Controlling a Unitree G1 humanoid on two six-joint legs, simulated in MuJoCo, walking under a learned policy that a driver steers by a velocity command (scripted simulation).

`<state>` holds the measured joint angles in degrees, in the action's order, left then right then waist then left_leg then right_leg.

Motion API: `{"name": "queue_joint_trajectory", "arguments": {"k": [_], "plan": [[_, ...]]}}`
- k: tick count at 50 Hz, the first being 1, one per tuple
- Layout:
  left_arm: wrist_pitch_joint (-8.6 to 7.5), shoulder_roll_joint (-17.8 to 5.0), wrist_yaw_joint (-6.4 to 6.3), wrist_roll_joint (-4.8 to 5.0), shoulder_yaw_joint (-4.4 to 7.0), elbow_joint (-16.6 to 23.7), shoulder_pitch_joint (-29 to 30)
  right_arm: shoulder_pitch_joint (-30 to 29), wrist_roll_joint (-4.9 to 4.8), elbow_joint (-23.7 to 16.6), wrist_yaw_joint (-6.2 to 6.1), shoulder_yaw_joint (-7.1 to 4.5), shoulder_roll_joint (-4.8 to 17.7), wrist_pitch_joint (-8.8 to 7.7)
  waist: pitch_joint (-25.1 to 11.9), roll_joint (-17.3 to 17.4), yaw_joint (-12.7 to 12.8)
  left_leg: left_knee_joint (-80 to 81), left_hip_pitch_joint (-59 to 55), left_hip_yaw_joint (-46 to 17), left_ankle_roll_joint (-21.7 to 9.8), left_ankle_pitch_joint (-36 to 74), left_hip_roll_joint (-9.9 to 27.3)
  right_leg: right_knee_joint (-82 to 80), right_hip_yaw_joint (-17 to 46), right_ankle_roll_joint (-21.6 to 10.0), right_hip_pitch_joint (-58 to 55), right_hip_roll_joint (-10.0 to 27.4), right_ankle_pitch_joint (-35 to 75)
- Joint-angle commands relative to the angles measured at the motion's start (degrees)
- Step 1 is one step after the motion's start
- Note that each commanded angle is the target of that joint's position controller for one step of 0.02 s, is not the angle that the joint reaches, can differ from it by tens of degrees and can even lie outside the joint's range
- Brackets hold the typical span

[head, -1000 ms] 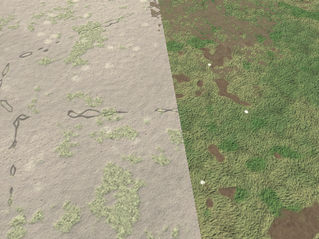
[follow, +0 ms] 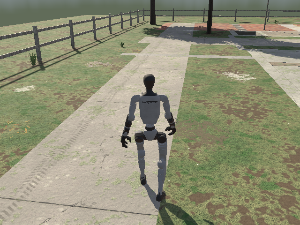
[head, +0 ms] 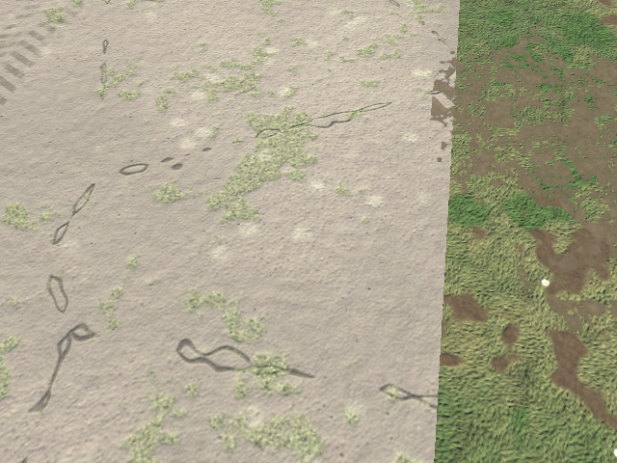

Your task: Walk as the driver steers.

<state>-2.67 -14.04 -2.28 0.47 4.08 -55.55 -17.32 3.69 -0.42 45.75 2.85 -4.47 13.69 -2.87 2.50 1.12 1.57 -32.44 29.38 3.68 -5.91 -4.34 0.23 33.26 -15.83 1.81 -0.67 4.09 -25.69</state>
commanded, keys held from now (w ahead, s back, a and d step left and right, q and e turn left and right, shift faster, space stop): e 1.00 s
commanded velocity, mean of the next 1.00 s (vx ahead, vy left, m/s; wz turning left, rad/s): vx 0.06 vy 0.00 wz -0.37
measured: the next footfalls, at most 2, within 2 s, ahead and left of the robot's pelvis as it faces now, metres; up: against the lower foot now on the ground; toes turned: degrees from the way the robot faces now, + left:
right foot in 0.56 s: +0.13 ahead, -0.15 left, +0.00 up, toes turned -16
left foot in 1.08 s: +0.25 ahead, +0.04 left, +0.00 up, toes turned -36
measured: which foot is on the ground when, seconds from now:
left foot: down 0.00-0.56, up 0.58-1.00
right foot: down 0.00-0.00, up 0.02-0.54, down 0.56-1.00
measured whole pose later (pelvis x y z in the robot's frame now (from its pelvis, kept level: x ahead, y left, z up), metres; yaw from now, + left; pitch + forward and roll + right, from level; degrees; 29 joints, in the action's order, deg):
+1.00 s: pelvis +0.13 -0.05 +0.02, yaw -27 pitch +3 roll +2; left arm 1.3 -17.4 -1.9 0.6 5.0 -43.1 -8.0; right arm 3.1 -0.5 49.1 -1.9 -5.2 16.7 -0.4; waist 1.8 0.2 0.8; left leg -41.0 24.9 -5.5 4.4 -19.3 -1.6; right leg 27.7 10.0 -2.4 17.2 -4.7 -13.0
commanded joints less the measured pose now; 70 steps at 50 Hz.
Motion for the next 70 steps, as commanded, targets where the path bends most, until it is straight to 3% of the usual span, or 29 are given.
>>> {"name": "queue_joint_trajectory", "arguments": {"k": [1, 2, 3, 4, 5, 7, 9, 12, 17, 23, 27, 28, 29, 30, 31, 32, 33, 34, 35, 41, 49, 53, 54, 55, 56, 57, 59, 63, 70], "plan": [[-2.40, -1.62, 1.60, -1.12, -1.41, 4.93, -7.96, 14.30, 2.01, -1.24, -1.98, -3.61, 16.87, -0.51, -26.89, 13.23, -2.13, 2.88, -52.51, -40.28, -21.36, 51.32, 25.74, 49.45, 12.71, 1.37, 34.99, -6.02, -17.01], [-2.99, -7.00, 2.40, 1.30, 0.07, 2.12, -5.50, 18.25, 1.87, -0.17, -1.72, -2.16, 11.02, 0.06, -31.05, 1.94, -6.72, 5.78, -47.73, -33.68, -18.87, 47.09, 23.42, 49.48, 22.38, 0.23, 32.54, -3.19, -13.13], [-2.71, -7.10, 2.41, 3.03, 0.31, 3.58, -0.40, 14.11, 1.16, 0.01, -1.59, -1.49, 8.81, -0.14, -21.65, 2.50, -5.87, 6.72, -40.80, -24.43, -15.69, 40.56, 20.76, 46.28, 20.78, -0.58, 36.16, -0.79, -9.97], [-2.06, -6.34, 1.68, 2.24, 0.27, 3.50, 2.44, 9.44, 0.29, -0.19, -1.48, -0.83, 6.90, -0.51, -14.56, -1.40, -4.03, 9.41, -31.25, -18.92, -12.17, 33.25, 17.53, 40.70, 19.60, -0.53, 35.90, 1.68, -6.52], [-0.84, -6.86, 0.87, 1.23, 0.83, 2.98, 3.32, 6.09, 0.53, -0.29, -1.65, -0.11, 4.76, -0.79, -11.21, -0.86, -2.39, 11.81, -23.47, -15.44, -10.48, 28.46, 15.84, 36.92, 19.96, -0.34, 32.58, 3.02, -3.78], [1.58, -5.43, 0.21, 0.74, 1.00, 1.26, -0.64, 3.24, 2.46, 0.63, -1.60, 0.21, 4.10, -1.44, -9.68, 1.62, 0.86, 15.54, -12.70, -9.90, -9.32, 26.79, 13.58, 33.02, 19.99, 0.26, 22.70, 2.94, 1.06], [2.34, -4.74, -0.33, 0.63, 1.12, 0.89, -1.66, 1.84, 3.13, 1.27, -2.12, 0.17, 4.94, -2.03, -9.20, 2.92, 1.94, 16.82, -11.42, -6.32, -9.41, 27.87, 13.15, 28.65, 20.07, 0.96, 22.01, 2.34, 4.00], [2.97, -6.19, -0.64, 0.30, 1.62, 2.93, 2.24, 1.63, 2.19, 1.72, -3.87, -0.60, 7.54, -1.14, -8.81, 3.61, 0.65, 18.11, -15.76, -5.23, -9.06, 20.12, 14.50, 24.42, 19.52, 1.51, 27.26, 2.47, 7.51], [4.04, -6.25, -0.24, 0.48, 2.09, 6.07, 7.13, 2.21, 1.56, 2.26, -5.89, -0.90, 7.84, 1.00, -5.44, 4.10, -1.61, 21.06, -20.07, -5.34, -8.54, 0.96, 16.74, 20.56, 18.19, 1.89, 32.99, 3.27, 8.12], [4.00, -5.10, 1.26, 0.59, 1.87, 8.95, 9.27, 2.21, 1.08, 2.28, -6.32, -1.67, 9.71, 2.86, -6.02, 4.85, -2.22, 16.18, -24.98, -1.94, -7.55, 10.23, 18.82, 12.13, 13.66, 0.93, 29.80, 1.07, 4.00], [3.77, -5.29, 3.04, 0.58, 2.12, 8.85, 5.11, 0.53, -0.90, 2.08, -6.36, -2.15, 10.78, 3.92, -7.77, 5.66, 1.19, 7.13, -24.78, 1.60, -2.37, 14.17, 17.95, -4.82, 9.88, -3.03, 18.89, -2.29, 14.45], [3.70, -7.76, 2.78, 0.13, 2.98, 8.66, 3.65, 3.77, -0.87, 3.32, -6.05, -2.03, 9.47, 4.04, -7.87, 1.90, 1.23, 0.98, -21.28, 3.99, 1.73, 7.65, 14.79, -10.96, 13.43, -5.46, 13.19, -2.14, 23.92], [3.55, -14.91, 1.75, -0.41, 4.79, 9.06, 1.34, 3.00, 1.25, 1.65, -5.50, -1.35, 6.72, 3.80, -8.93, -12.49, 0.08, -14.81, -7.27, 8.85, 6.98, -9.65, 8.34, -11.13, 29.69, -10.47, 3.05, 9.68, 47.83], [3.18, -17.70, 1.68, -1.59, 4.86, 10.11, 1.07, -1.93, 2.19, -1.41, -5.29, -0.90, 5.17, 3.31, -9.58, -18.92, 0.59, -27.81, 8.43, 4.20, 10.12, -35.27, -0.47, -10.43, 43.65, -21.49, -2.24, 19.25, 62.40], [2.11, -15.70, 2.31, -2.32, 4.39, 10.64, -0.13, -4.58, 1.40, -1.84, -4.99, -1.35, 7.27, 2.97, -13.27, -10.81, 2.87, -35.50, 9.90, -4.04, 9.43, -35.26, -0.18, -11.43, 42.01, -23.30, -2.07, 18.17, 57.96], [1.22, -14.74, 2.26, -1.80, 4.18, 11.26, 2.97, -4.62, -0.09, -1.43, -4.95, -1.64, 7.82, 2.90, -11.32, -8.69, 1.08, -36.75, 11.73, -5.85, 8.50, -29.91, 0.81, -11.45, 36.86, -20.08, -1.33, 14.42, 53.34], [1.00, -13.34, 1.87, -0.52, 3.98, 12.06, 6.41, -2.98, -0.16, -0.13, -5.41, -1.86, 8.05, 3.02, -9.80, -6.50, -0.59, -35.19, 12.33, -6.55, 8.37, -25.29, 1.73, -11.19, 33.46, -16.75, 0.28, 11.54, 49.11], [1.21, -11.37, 1.43, 0.53, 3.34, 12.72, 8.47, -2.51, 0.32, 0.43, -5.90, -2.26, 9.31, 3.23, -9.02, -6.84, -1.33, -33.55, 11.47, -7.07, 8.56, -22.41, 2.31, -11.66, 32.14, -15.21, 2.23, 10.52, 46.87], [1.49, -10.77, 1.11, 0.61, 3.05, 13.05, 8.88, -2.14, 0.59, 0.45, -6.01, -2.35, 9.23, 3.28, -9.16, -7.60, -1.95, -33.70, 8.99, -6.92, 8.86, -20.13, 1.75, -11.91, 31.43, -14.98, 4.43, 9.49, 47.13], [2.31, -12.35, 0.02, 0.37, 3.33, 13.76, 7.06, -2.85, 0.17, -0.02, -6.15, -1.84, 7.23, 2.79, -9.00, -8.38, -1.03, -21.26, 7.04, -7.98, 10.34, -14.63, -0.16, -12.28, 33.43, -14.70, 3.80, 7.66, 40.35], [3.56, -13.22, 0.21, 0.06, 3.29, 16.05, 10.28, -2.12, -0.19, -0.37, -4.63, -1.84, 8.37, 1.38, -7.87, -10.74, -0.70, -7.40, -3.38, -8.87, 10.22, -15.69, -2.36, -10.46, 40.87, -14.47, 9.60, 5.77, 33.71], [4.56, -12.14, -0.36, 0.90, 2.57, 17.97, 12.98, 4.50, -0.24, 1.10, -3.46, -2.37, 9.68, 0.15, -8.71, -9.96, -4.44, 11.97, -16.98, -8.10, 7.75, -2.50, -1.21, -5.28, 42.22, -9.79, 12.54, 1.32, 30.37], [4.63, -9.27, -0.39, 0.39, 1.69, 18.38, 10.98, 7.17, 0.67, 1.29, -3.66, -3.13, 12.97, 0.30, -11.61, -2.32, -3.92, 14.00, -26.35, -16.37, 4.33, -0.18, 8.63, 2.88, 37.70, -6.81, 19.99, -2.83, 14.11], [4.14, -6.41, -0.05, 0.45, 1.15, 18.91, 6.46, 6.63, 1.51, 1.12, -4.19, -3.63, 16.85, 1.08, -10.66, 13.24, 0.09, 14.72, -32.42, -30.18, -3.97, 6.25, 19.41, 13.70, 26.79, -3.79, 34.06, -13.21, -11.30], [3.21, -11.21, 0.27, 0.18, 2.20, 19.61, 7.66, 6.79, 2.39, 0.40, -3.99, -3.29, 15.12, 0.84, -9.22, 13.90, -1.68, 17.77, -29.17, -37.71, -9.79, -5.65, 24.91, 24.47, 25.92, -2.64, 40.20, -8.56, -10.93], [2.96, -14.29, 0.58, 0.79, 3.19, 19.03, 9.13, 4.90, 1.97, -0.85, -4.18, -2.54, 11.94, 0.49, -6.50, 8.98, -2.06, 19.36, -26.88, -32.79, -8.25, -18.68, 21.50, 28.26, 25.71, -2.57, 41.25, -5.34, -4.77], [3.41, -13.09, 0.94, 0.28, 3.39, 18.30, 9.05, 2.39, 0.10, -1.64, -5.04, -1.83, 9.84, 0.40, -2.91, 8.66, -1.89, 21.11, -25.59, -24.89, -3.41, -25.78, 15.78, 30.99, 23.17, -0.90, 43.77, -3.55, 2.48], [2.26, -8.59, 2.16, 0.79, 2.09, 20.41, 11.99, 8.06, 0.53, -0.85, -5.54, -1.72, 10.59, -0.73, -1.18, 6.81, -5.07, 24.11, -26.40, -16.29, -3.14, -20.73, 14.47, 29.24, 19.33, 0.79, 45.69, -1.32, 10.04], [1.25, -6.10, 3.70, 0.75, 0.69, 23.85, 14.93, 10.91, 0.11, -0.85, -4.16, -2.74, 13.89, -1.62, 0.14, 6.60, -6.37, 24.97, -25.54, -6.02, -3.50, -11.98, 16.30, 13.04, 15.89, 0.21, 39.31, 1.20, 14.23]]}}
Keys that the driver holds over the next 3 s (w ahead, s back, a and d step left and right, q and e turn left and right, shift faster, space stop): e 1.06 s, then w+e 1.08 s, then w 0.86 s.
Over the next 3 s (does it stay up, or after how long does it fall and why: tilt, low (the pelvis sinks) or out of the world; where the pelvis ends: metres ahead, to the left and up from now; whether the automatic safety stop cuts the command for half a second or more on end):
stays up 0.51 -0.87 0.02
